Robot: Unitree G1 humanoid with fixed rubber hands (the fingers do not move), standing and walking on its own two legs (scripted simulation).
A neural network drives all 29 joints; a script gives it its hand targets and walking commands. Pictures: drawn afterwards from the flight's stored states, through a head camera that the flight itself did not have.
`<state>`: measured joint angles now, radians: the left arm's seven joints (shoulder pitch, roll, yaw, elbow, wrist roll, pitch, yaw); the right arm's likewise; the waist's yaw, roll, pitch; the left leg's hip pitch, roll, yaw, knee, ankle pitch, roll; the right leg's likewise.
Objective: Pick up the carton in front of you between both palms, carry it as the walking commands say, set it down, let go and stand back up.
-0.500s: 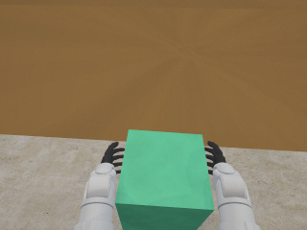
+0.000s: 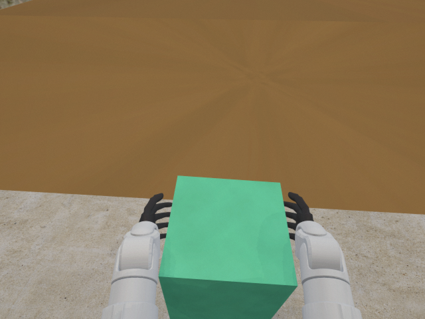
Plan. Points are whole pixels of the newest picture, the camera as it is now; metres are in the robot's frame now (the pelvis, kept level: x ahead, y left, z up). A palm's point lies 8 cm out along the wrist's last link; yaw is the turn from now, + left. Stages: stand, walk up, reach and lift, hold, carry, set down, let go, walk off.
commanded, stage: hold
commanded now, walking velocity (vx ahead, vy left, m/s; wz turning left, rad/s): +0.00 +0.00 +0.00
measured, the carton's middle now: (223, 253) +0.29 +0.00 -0.03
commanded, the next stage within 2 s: carry in 0.80 s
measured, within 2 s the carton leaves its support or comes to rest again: neither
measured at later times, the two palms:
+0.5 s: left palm (148, 226) +0.30 +0.15 +0.05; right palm (302, 226) +0.30 -0.15 +0.05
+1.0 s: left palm (157, 213) +0.32 +0.13 +0.06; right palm (309, 217) +0.31 -0.16 +0.06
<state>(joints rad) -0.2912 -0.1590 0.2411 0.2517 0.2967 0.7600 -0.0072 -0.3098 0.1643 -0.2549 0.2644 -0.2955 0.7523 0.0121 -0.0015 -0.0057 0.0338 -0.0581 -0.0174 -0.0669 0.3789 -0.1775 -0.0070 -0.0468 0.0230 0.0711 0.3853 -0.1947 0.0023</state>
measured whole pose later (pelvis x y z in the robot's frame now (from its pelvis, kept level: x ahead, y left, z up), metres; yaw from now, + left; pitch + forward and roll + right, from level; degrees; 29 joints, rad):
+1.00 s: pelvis +0.03 -0.01 -0.01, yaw -2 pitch +1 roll +0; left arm -0.20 -0.13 0.16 0.04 0.19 0.85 0.03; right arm -0.22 0.14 -0.14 0.04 -0.21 0.86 -0.03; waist 0.01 0.03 -0.12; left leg -0.24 0.02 -0.04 0.49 -0.26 -0.01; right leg -0.24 0.00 -0.01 0.51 -0.33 0.00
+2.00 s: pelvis +0.57 -0.07 +0.01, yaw +0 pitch +5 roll +2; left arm -0.10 -0.13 0.10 -0.35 0.09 1.14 0.09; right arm -0.12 0.13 -0.07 -0.35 -0.12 1.15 -0.08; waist 0.02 0.00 -0.06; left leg -0.63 0.11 0.13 0.76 -0.14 0.00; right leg -0.09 -0.04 -0.24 0.26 -0.26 -0.04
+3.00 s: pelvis +1.24 -0.08 +0.00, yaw -2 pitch +7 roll +1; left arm -0.77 -0.05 0.30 -0.21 0.05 1.29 0.15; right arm -0.80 0.07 -0.30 -0.22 -0.10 1.29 -0.12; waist 0.05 -0.01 0.11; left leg -0.73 0.02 0.12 0.75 -0.29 0.07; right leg -0.15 -0.02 -0.13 0.47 -0.55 -0.03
